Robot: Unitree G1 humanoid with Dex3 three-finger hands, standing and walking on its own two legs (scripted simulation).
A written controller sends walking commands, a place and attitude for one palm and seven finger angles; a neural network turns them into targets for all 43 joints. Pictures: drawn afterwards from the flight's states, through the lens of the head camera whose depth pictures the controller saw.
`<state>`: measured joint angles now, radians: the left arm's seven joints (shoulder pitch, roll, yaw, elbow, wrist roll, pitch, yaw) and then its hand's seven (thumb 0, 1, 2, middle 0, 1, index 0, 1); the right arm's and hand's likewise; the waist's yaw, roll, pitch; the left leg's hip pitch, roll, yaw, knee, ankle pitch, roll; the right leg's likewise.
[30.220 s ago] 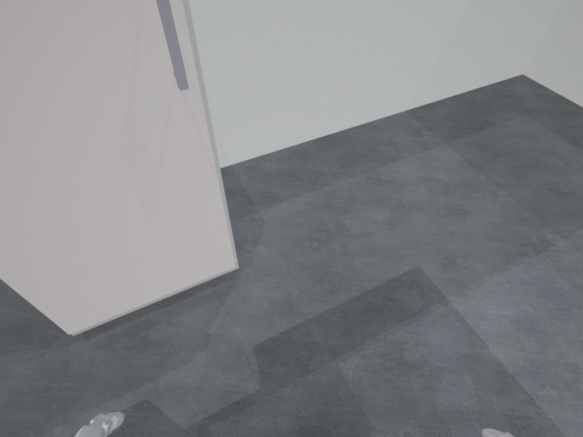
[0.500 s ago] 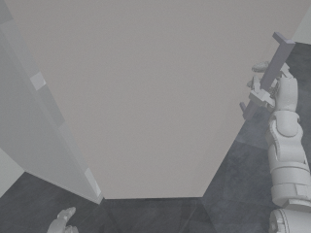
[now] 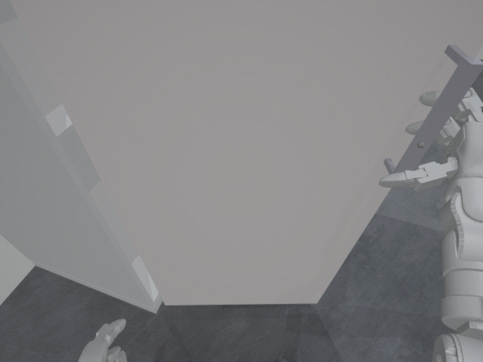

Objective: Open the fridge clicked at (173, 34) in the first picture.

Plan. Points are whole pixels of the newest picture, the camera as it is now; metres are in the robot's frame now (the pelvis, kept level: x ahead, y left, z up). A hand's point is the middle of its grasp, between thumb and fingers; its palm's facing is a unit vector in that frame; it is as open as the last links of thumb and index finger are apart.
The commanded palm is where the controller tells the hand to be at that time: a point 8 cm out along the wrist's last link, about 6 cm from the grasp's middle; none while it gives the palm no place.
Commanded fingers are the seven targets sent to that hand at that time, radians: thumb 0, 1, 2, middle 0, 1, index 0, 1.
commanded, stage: loosen the grip on the handle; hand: right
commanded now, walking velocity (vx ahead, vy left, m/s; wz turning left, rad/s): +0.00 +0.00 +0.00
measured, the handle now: (421, 125) +0.43 -0.24 +0.20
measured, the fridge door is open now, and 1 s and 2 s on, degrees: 70 67 67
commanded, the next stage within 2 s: slip the hand off the handle in 0.10 s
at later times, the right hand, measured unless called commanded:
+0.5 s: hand (467, 148) +0.39 -0.29 +0.20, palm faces +0.27 +0.95 -0.18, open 14.7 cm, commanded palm +0.36 -0.33 +0.21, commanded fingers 0.00 0.55 -0.20 0.25 1.15 0.25 1.15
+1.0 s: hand out of the picture +0.36 -0.31 +0.20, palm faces +0.20 +0.97 -0.16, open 14.7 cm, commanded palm +0.31 -0.35 +0.21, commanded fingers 0.00 0.55 -0.20 0.25 1.15 0.25 1.15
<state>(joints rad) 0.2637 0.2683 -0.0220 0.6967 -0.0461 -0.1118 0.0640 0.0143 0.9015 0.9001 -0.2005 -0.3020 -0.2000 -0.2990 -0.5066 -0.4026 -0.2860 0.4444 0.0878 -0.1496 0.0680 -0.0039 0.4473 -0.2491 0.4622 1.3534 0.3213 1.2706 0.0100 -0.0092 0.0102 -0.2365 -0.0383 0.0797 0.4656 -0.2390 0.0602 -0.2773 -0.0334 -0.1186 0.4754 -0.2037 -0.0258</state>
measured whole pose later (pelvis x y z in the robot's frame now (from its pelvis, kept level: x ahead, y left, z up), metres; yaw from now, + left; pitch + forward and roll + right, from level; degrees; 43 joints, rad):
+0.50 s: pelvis +0.01 +0.00 +0.00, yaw -1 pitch +3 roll +0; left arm 0.26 0.27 -0.03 0.68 -0.07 -0.09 0.09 0.01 0.90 0.90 -0.20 -0.30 -0.20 -0.30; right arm -0.52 -0.53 -0.40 0.55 0.15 -0.12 0.20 -0.01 0.56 -0.19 0.27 1.16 0.25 1.15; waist 0.00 -0.02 -0.02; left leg -0.29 -0.03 0.10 0.52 -0.28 0.06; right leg -0.35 -0.03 -0.10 0.55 -0.25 -0.03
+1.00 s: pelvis +0.02 -0.04 +0.00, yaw +0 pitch +2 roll +1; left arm 0.28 0.26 -0.04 0.65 -0.06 -0.11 0.09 0.01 0.90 0.90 -0.20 -0.30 -0.20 -0.30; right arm -0.31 -0.46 -0.40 0.26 0.21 -0.09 0.24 -0.01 0.56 -0.19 0.25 1.15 0.25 1.15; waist -0.01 -0.04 -0.06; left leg -0.26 0.00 0.07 0.50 -0.28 0.01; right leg -0.32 0.00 -0.12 0.55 -0.27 -0.07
